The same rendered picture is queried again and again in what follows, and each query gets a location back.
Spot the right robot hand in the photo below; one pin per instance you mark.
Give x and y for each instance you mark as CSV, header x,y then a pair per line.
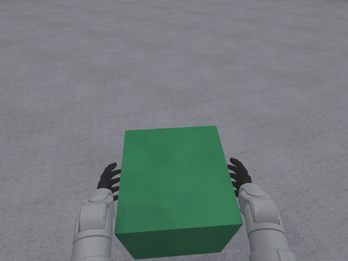
x,y
241,175

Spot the robot left forearm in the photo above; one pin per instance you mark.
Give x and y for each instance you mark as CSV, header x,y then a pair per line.
x,y
94,228

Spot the carton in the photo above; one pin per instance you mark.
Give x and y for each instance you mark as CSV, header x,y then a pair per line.
x,y
176,196

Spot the left robot hand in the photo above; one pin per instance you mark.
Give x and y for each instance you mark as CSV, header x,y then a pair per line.
x,y
107,181

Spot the robot right forearm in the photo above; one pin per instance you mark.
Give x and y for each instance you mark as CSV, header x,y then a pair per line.
x,y
264,226

